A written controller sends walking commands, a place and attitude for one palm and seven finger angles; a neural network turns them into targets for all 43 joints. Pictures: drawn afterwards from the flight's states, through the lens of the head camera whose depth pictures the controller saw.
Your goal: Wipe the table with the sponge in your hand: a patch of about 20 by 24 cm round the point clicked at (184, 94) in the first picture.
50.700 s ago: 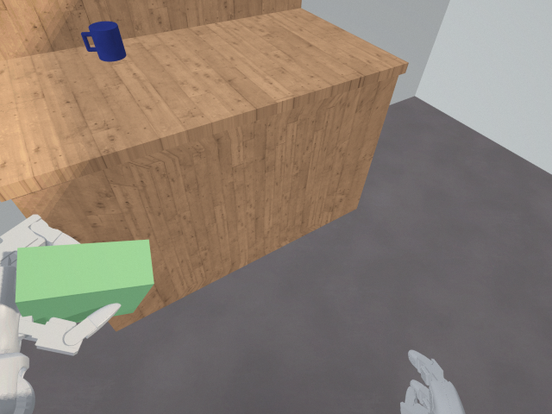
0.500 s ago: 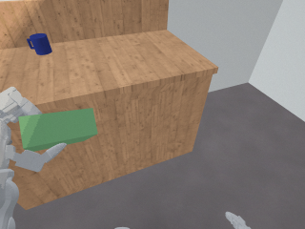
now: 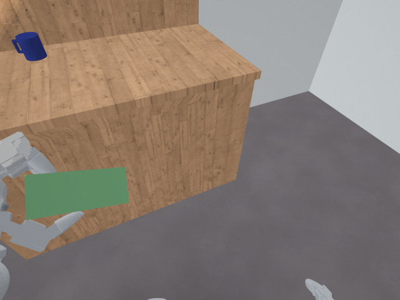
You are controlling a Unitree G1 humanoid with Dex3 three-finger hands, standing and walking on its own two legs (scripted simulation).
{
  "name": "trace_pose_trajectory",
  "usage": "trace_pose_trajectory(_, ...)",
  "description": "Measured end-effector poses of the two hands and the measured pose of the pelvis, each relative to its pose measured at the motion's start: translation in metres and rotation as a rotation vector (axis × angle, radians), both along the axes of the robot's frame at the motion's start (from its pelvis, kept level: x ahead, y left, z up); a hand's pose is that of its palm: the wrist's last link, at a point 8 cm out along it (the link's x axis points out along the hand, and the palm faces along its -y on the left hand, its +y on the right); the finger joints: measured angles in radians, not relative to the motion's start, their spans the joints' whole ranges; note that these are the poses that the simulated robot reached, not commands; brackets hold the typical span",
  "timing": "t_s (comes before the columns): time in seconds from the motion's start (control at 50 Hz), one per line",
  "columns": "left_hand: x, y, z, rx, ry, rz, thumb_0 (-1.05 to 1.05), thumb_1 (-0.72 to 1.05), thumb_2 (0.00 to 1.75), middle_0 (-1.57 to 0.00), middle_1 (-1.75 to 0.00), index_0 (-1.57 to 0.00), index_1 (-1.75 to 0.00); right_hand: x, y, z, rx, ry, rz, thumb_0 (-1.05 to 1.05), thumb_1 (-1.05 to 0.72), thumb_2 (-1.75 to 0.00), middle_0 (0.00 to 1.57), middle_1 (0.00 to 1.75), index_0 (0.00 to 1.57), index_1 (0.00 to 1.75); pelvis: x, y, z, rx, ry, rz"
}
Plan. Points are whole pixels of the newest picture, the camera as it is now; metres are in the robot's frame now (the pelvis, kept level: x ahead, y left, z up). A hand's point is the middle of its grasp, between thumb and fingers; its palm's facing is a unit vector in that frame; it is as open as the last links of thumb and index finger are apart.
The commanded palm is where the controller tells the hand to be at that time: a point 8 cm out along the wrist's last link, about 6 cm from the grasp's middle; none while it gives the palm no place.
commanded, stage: stop stepping back and stand still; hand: left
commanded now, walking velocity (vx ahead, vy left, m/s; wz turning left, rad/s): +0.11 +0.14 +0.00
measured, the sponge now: (87, 192) +0.23 +0.18 +0.19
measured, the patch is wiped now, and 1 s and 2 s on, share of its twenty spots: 0.95 0.95 0.95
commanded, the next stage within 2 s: stand and wait in 0.10 s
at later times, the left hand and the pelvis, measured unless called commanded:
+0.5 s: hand (30, 158) +0.24 +0.25 +0.24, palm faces +0.45 -0.81 -0.38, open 9.1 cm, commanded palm +0.19 +0.30 +0.25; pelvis +0.03 +0.02 +0.00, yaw +1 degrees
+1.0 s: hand out of the picture +0.24 +0.28 +0.24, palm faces +0.46 -0.81 -0.35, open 9.1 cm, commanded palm +0.19 +0.32 +0.25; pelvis +0.03 +0.05 +0.01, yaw +0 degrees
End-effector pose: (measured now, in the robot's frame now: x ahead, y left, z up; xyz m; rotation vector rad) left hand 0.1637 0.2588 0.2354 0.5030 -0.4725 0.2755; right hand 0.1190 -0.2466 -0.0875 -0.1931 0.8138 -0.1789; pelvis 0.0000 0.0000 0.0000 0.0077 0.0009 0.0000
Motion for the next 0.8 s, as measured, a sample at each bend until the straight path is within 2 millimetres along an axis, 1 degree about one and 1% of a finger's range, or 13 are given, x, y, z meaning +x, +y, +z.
trace_pose_trajectory(0.08,-0.005,-0.001,0.021,0.059,-0.099,0.011,-0.01,-0.49,1.07,-0.85,-1.44,-0.88,-1.48,0.009,-0.008,0.012,-0.054,-0.052,0.006,0.02,-0.90,-0.90,0.20,0.30,0.20,0.30,0.001,-0.001,0.001,0.018,0.016,-0.004)
trace_pose_trajectory(0.12,-0.001,0.003,0.027,0.071,-0.161,0.024,-0.01,-0.49,1.07,-0.85,-1.44,-0.88,-1.48,0.019,-0.010,0.009,-0.073,-0.091,0.009,0.02,-0.90,-0.90,0.20,0.30,0.20,0.30,0.002,0.003,-0.006,0.003,0.018,0.009)
trace_pose_trajectory(0.18,0.011,0.013,0.030,0.053,-0.182,0.084,-0.01,-0.49,1.07,-0.85,-1.44,-0.88,-1.48,0.032,-0.005,0.005,-0.037,-0.123,-0.003,0.01,-0.90,-0.90,0.20,0.30,0.20,0.30,0.006,0.001,-0.008,0.010,-0.008,0.015)
trace_pose_trajectory(0.22,0.019,0.019,0.027,0.032,-0.163,0.122,-0.01,-0.49,1.07,-0.85,-1.45,-0.88,-1.48,0.040,0.000,0.002,-0.005,-0.138,0.002,0.01,-0.90,-0.90,0.20,0.30,0.20,0.30,0.012,0.000,-0.009,0.002,-0.013,0.023)
trace_pose_trajectory(0.28,0.028,0.025,0.015,-0.013,-0.102,0.135,-0.01,-0.49,1.07,-0.85,-1.45,-0.88,-1.48,0.049,0.010,0.001,0.031,-0.124,0.018,0.01,-0.90,-0.90,0.20,0.30,0.20,0.30,0.019,0.001,-0.006,-0.008,-0.015,0.032)
trace_pose_trajectory(0.34,0.033,0.026,0.003,-0.037,-0.046,0.115,-0.01,-0.49,1.07,-0.85,-1.45,-0.88,-1.48,0.056,0.020,0.007,0.039,-0.103,0.045,0.01,-0.90,-0.90,0.20,0.30,0.20,0.30,0.025,0.004,0.000,-0.001,-0.016,0.027)
trace_pose_trajectory(0.38,0.034,0.024,-0.001,-0.032,-0.040,0.089,-0.01,-0.49,1.07,-0.85,-1.45,-0.88,-1.48,0.062,0.026,0.010,0.023,-0.107,0.065,0.01,-0.90,-0.90,0.20,0.30,0.20,0.30,0.028,0.008,-0.002,-0.007,-0.018,0.024)
trace_pose_trajectory(0.42,0.034,0.023,0.000,-0.019,-0.048,0.066,-0.01,-0.49,1.07,-0.85,-1.45,-0.88,-1.48,0.069,0.031,0.011,0.010,-0.109,0.073,0.01,-0.90,-0.90,0.20,0.30,0.20,0.30,0.030,0.013,-0.003,-0.014,-0.014,0.021)
trace_pose_trajectory(0.48,0.036,0.026,0.008,0.011,-0.064,0.061,-0.01,-0.49,1.07,-0.85,-1.45,-0.88,-1.48,0.079,0.040,0.014,0.011,-0.106,0.083,0.01,-0.90,-0.90,0.20,0.30,0.20,0.30,0.034,0.017,0.000,-0.013,-0.008,0.011)
trace_pose_trajectory(0.54,0.040,0.034,0.016,0.036,-0.090,0.076,-0.01,-0.49,1.07,-0.85,-1.45,-0.88,-1.48,0.089,0.048,0.017,0.019,-0.115,0.095,0.01,-0.90,-0.90,0.20,0.30,0.20,0.30,0.036,0.021,0.001,-0.019,-0.007,0.010)
trace_pose_trajectory(0.6,0.046,0.045,0.019,0.027,-0.099,0.094,-0.01,-0.49,1.07,-0.85,-1.45,-0.88,-1.48,0.097,0.054,0.021,0.027,-0.132,0.094,0.01,-0.90,-0.90,0.20,0.30,0.20,0.30,0.036,0.026,0.003,-0.025,-0.008,0.008)
trace_pose_trajectory(0.7,0.054,0.057,0.007,-0.026,-0.049,0.098,-0.01,-0.49,1.07,-0.85,-1.45,-0.88,-1.48,0.100,0.060,0.029,0.025,-0.158,0.080,0.01,-0.90,-0.90,0.20,0.30,0.20,0.30,0.036,0.035,0.005,-0.028,-0.006,-0.001)
trace_pose_trajectory(0.8,0.050,0.058,-0.004,-0.051,-0.006,0.066,-0.01,-0.49,1.07,-0.85,-1.45,-0.88,-1.48,0.094,0.063,0.035,0.000,-0.152,0.077,0.01,-0.90,-0.90,0.20,0.30,0.20,0.30,0.034,0.041,0.006,-0.026,-0.001,-0.007)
